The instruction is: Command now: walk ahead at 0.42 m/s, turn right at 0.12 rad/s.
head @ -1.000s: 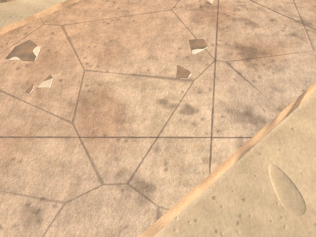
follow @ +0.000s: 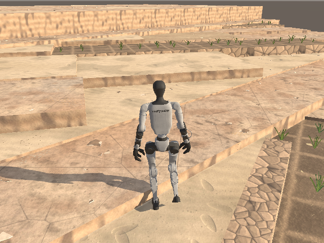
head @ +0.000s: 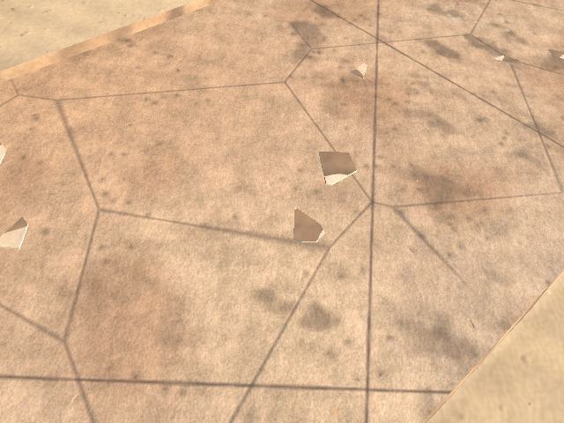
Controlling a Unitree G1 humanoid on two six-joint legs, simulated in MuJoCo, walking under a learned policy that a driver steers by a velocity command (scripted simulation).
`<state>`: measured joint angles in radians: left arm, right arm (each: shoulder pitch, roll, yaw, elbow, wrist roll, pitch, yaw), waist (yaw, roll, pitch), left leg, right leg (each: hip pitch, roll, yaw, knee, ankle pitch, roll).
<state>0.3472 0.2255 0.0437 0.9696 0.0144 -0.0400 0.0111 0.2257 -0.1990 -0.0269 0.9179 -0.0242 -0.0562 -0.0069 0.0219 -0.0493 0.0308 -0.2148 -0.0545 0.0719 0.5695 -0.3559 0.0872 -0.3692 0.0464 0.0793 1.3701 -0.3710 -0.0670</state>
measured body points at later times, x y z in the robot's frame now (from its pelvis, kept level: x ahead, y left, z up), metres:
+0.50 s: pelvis +0.22 -0.01 +0.09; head +0.24 +0.00 +0.54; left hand +0.40 +0.22 -0.02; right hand +0.37 -0.28 +0.02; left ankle +0.14 +0.09 -0.40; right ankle +0.30 -0.03 -0.60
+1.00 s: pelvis +0.43 -0.02 +0.15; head +0.44 -0.07 +0.59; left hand +0.56 +0.22 +0.05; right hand +0.55 -0.34 +0.08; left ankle +0.66 +0.04 -0.55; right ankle +0.30 -0.03 -0.60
